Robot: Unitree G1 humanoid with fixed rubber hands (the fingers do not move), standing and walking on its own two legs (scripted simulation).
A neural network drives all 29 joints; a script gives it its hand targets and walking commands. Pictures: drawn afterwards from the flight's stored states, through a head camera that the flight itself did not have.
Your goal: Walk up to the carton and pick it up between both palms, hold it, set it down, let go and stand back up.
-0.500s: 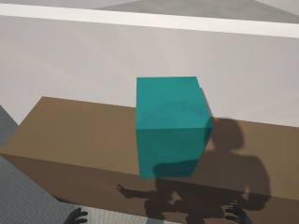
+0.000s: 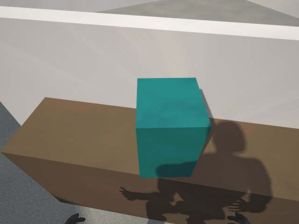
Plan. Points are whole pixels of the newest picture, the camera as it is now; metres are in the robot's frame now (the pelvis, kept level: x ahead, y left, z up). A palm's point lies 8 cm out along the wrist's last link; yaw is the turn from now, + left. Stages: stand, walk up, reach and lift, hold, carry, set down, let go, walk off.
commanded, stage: stand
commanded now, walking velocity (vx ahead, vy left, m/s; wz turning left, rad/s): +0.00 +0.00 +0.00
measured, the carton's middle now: (165, 131) +0.39 -0.03 +0.01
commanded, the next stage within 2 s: walk up in 0.32 s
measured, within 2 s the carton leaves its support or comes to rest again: neither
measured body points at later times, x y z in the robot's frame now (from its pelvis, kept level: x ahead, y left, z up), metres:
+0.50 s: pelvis -0.01 -0.01 +0.00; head -0.01 -0.01 +0.45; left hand +0.08 +0.25 -0.11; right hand +0.10 -0.26 -0.11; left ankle +0.01 +0.11 -0.73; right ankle +0.00 -0.13 -0.73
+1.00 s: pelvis -0.01 -0.01 +0.00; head -0.01 +0.00 +0.45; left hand +0.11 +0.24 -0.12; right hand +0.09 -0.27 -0.11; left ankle +0.01 +0.11 -0.73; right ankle +0.00 -0.13 -0.73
